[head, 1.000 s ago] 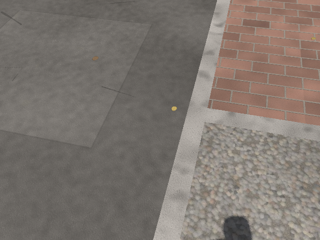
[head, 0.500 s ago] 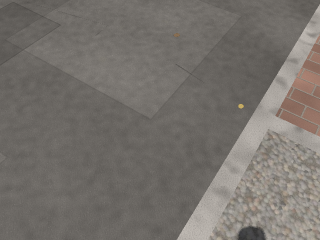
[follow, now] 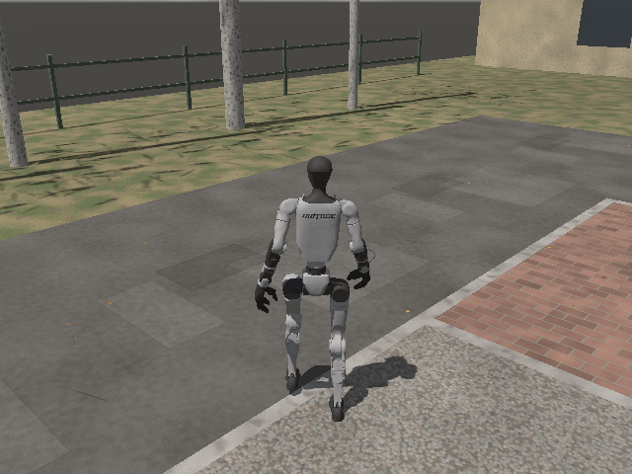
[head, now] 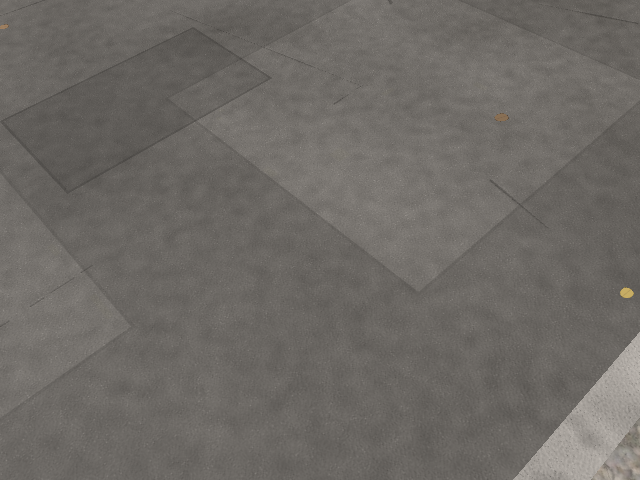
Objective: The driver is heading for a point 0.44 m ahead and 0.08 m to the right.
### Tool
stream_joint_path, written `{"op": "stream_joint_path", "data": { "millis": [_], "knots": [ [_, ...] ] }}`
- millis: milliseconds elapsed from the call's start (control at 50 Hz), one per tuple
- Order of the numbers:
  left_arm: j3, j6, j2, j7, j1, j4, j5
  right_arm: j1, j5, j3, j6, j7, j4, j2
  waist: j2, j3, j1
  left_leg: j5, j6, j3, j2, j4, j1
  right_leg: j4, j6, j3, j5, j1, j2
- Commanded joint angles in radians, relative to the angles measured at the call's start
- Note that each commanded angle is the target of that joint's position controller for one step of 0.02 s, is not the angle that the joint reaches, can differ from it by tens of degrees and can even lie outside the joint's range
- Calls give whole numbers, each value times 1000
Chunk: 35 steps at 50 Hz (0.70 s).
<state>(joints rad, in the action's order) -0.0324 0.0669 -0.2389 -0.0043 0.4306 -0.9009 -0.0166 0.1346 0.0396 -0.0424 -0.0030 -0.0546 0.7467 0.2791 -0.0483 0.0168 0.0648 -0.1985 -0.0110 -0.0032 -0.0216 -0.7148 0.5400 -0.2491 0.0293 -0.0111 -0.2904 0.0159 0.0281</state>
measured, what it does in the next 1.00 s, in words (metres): walks ahead: left foot, then right foot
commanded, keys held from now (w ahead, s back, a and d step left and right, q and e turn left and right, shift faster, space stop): no key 0.54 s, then w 0.20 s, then w+e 0.22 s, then no key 0.04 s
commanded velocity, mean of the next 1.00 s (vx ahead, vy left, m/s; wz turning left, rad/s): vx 0.19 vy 0.00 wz -0.03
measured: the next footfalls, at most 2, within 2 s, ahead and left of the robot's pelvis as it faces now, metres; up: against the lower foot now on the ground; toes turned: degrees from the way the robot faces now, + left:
left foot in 0.08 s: +0.17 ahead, +0.10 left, +0.00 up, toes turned +1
right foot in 0.46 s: +0.15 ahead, -0.09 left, +0.00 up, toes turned +1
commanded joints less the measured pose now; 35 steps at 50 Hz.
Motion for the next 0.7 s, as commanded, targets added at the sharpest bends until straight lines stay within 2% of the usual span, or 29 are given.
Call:
{"op": "stream_joint_path", "data": {
  "millis": [20, 40, 60, 80, 100, 120, 140, 160, 180, 200, 240, 280, 340, 380, 420, 440, 460, 480, 500, 520, 540, 560, 580, 620, 660, 700],
  "knots": [
    [-32, 3, -162, 2, 30, 14, 1, -86, -15, 6, -24, 14, -77, 27, 202, 27, -8, 32, 32, 84, 56, 119, -125, -72, 112, -88, 768, -67, -205],
    [-33, 1, -166, 5, 17, 11, 5, -31, -14, 1, -28, 24, -55, 40, 191, 7, -38, 60, 53, 78, 72, 176, -197, -127, 97, -92, 824, -60, -201],
    [-32, 0, -167, 7, -4, 10, 15, 66, -5, -4, -37, 35, -17, 50, 156, -33, -92, 149, 75, 75, 84, 281, -324, -233, 72, -70, 842, -72, -174],
    [-23, 5, -149, 9, -5, 15, 23, 164, 11, -13, -50, 47, 16, 87, 119, -104, -133, 257, 95, 20, 16, 303, -509, -353, 45, -46, 708, -155, -143],
    [-4, 6, -89, 13, 7, 57, 23, 294, 26, -23, -60, 59, 27, 161, -34, -241, -163, 574, 138, -244, -263, 256, -739, -594, 16, 0, 232, -315, -92],
    [-3, -14, -58, 21, 141, 23, 46, 298, -14, -45, -45, 61, 44, 231, -233, -353, -115, 854, 297, -481, -434, 285, -780, -822, 2, 9, -310, -405, 41],
    [-22, -40, -134, 31, 92, -2, 16, 253, -50, -31, -39, 54, 40, 155, -66, -271, -107, 745, 287, -407, -365, 308, -674, -886, 7, -61, -297, -415, -4],
    [-16, -45, -102, 25, 34, 5, 6, 157, -49, -9, -40, 56, 30, 91, -56, -146, -80, 677, 264, -318, -315, 350, -565, -879, 7, -54, -257, -447, -22],
    [-9, -49, -75, 22, 7, -2, 2, 90, -38, 10, -40, 58, 24, 36, -24, -83, -56, 639, 232, -249, -265, 390, -485, -826, 2, -54, -204, -436, -53],
    [-10, -57, -72, 17, -13, -5, -5, 68, -36, 19, -43, 65, 29, 20, -43, -46, -41, 652, 214, -194, -227, 416, -425, -772, -7, -44, -162, -405, -71],
    [-5, -73, -49, 11, 21, -35, -10, 61, -27, 25, -50, 70, 50, 16, -53, -69, -14, 708, 199, -113, -184, 422, -355, -707, -24, -21, -107, -295, -57],
    [-1, -84, -36, 13, 14, -50, -6, 71, -24, 25, -56, 71, 72, 29, -55, -81, -9, 647, 203, -91, -174, 430, -337, -616, -35, -7, -100, -259, -50],
    [2, -102, -38, 26, -65, -52, -10, 84, -19, 25, -44, 74, 100, 42, -74, -56, -36, 336, 203, -113, -163, 458, -302, -470, -36, 9, -86, -242, -46],
    [2, -108, -43, 30, -98, -59, -6, 93, -18, 23, -31, 75, 118, 48, -75, -33, -48, 124, 202, -144, -164, 480, -264, -405, -30, 15, -52, -218, -43],
    [8, -103, -29, 33, -101, -77, -6, 75, -26, 24, -19, 76, 129, 46, -44, -5, -30, -62, 180, -161, -152, 478, -206, -280, -17, 24, 37, -149, -39],
    [11, -96, -29, 35, -107, -84, -11, 77, -29, 26, -17, 77, 135, 38, -13, 13, -24, -125, 150, -165, -139, 472, -171, -190, -9, 8, 105, -103, -50],
    [12, -85, -47, 38, -106, -89, -17, 93, -27, 30, -18, 77, 144, 24, 19, 21, -29, -161, 116, -171, -124, 463, -146, -137, -2, -56, 151, -64, -101],
    [10, -73, -81, 41, -104, -90, -21, 118, -25, 29, -19, 74, 149, 15, 68, 34, -56, -150, 92, -139, -80, 432, -150, -107, 9, -129, 196, -70, -170],
    [5, -69, -96, 39, -146, -109, 3, 168, -36, 29, -12, 73, 175, -12, 179, 68, -98, -73, 79, -75, -15, 431, -249, -96, 32, -146, 128, -213, -166],
    [14, -62, -55, 35, -166, -107, 7, 171, -30, 27, -9, 76, 199, 7, 153, 62, -87, -5, 74, -74, -22, 409, -348, -71, 25, -139, 99, -265, -156],
    [17, -56, -45, 34, -167, -113, 8, 168, -30, 22, -10, 79, 209, 17, 131, 50, -82, 40, 77, -82, -34, 400, -383, -71, 13, -115, 124, -263, -137],
    [13, -55, -54, 35, -148, -127, 6, 177, -29, 20, -11, 78, 220, 24, 124, 15, -79, -19, 86, -77, -28, 387, -397, -75, 16, -97, 55, -234, -114],
    [6, -55, -65, 37, -131, -134, 6, 177, -26, 11, -9, 76, 225, 41, 111, 16, -76, -154, 102, -68, -11, 361, -378, -97, 32, -85, -76, -232, -91],
    [-5, -60, -80, 32, -127, -127, 0, 171, -20, 5, -4, 69, 224, 41, 81, 86, -71, -410, 131, -92, -9, 358, -267, -104, 74, -112, -324, -278, -86],
    [-7, -55, -71, 28, -100, -125, 3, 153, -22, 9, -12, 63, 215, 15, 87, 146, -54, -454, 141, -108, -7, 323, -176, -82, 113, -182, -402, -278, -119],
    [-19, -42, -94, 28, -26, -144, 3, 98, -15, 12, -32, 55, 190, -12, 153, 129, -18, -319, 121, -41, 35, 197, -76, 7, 166, -328, -402, -153, -208]
  ]
}}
